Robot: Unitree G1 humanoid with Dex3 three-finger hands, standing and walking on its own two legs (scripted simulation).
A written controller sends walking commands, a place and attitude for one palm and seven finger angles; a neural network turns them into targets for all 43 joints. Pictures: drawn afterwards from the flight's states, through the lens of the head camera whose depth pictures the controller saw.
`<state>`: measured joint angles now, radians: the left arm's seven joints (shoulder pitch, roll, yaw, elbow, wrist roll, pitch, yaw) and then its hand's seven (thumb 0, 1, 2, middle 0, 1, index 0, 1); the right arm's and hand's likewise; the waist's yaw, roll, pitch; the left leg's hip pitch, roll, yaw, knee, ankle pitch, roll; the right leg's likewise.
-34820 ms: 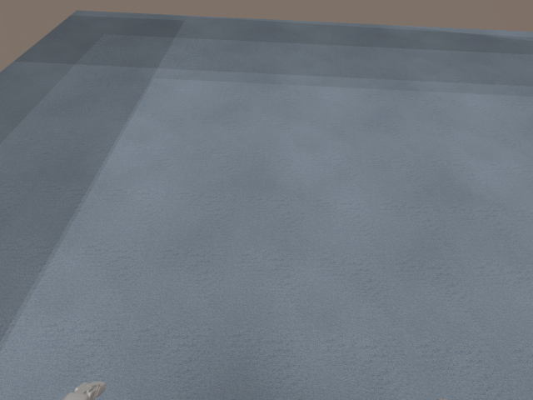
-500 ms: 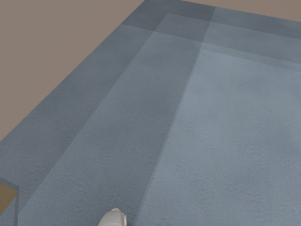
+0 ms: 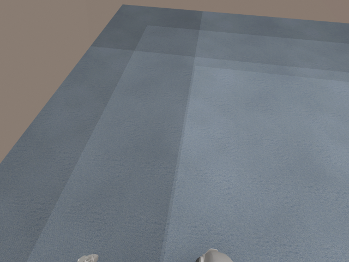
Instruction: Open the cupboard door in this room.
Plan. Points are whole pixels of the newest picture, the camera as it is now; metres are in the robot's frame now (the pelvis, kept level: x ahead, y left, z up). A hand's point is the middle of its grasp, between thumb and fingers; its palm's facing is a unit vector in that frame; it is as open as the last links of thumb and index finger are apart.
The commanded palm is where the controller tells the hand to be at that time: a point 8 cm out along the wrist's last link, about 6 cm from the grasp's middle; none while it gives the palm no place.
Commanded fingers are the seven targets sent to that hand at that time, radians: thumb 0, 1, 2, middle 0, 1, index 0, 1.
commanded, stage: walk to a spot facing it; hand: left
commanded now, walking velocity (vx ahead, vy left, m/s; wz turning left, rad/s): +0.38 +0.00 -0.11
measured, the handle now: out of the picture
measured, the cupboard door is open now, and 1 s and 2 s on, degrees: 42 42 42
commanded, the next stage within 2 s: turn to face it in 0.48 s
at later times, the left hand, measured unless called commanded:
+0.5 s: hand (123, 252) +0.18 +0.15 -0.19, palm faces +0.10 -0.99 -0.14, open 7.3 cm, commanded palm none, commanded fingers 0.00 0.90 0.90 -0.20 -0.30 -0.20 -0.30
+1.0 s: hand (133, 164) +0.43 +0.15 -0.16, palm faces +0.25 -0.94 -0.22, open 7.3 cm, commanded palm none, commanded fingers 0.00 0.90 0.90 -0.20 -0.30 -0.20 -0.30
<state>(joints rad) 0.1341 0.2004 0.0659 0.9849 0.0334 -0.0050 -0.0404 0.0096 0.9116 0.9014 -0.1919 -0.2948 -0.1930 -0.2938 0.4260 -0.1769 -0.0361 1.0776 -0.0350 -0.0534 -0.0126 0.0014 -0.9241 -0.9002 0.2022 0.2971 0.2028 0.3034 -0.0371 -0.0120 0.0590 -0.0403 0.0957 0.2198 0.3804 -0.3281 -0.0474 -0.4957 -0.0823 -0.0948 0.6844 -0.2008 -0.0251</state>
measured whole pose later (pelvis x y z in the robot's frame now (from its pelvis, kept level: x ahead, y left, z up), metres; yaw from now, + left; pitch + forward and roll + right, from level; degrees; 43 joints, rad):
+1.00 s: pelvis +0.39 -0.05 +0.00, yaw +13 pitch +0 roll +1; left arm 0.18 0.18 0.06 0.95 0.03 -0.02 0.03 0.00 0.93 0.90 -0.20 -0.30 -0.20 -0.29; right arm 0.24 -0.18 -0.06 1.03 -0.01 0.05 0.01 0.01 -0.91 -0.90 0.20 0.30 0.20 0.30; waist -0.02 -0.04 0.06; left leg -0.45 0.06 0.10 0.93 -0.44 -0.05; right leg -0.24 -0.14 -0.24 0.52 -0.27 0.00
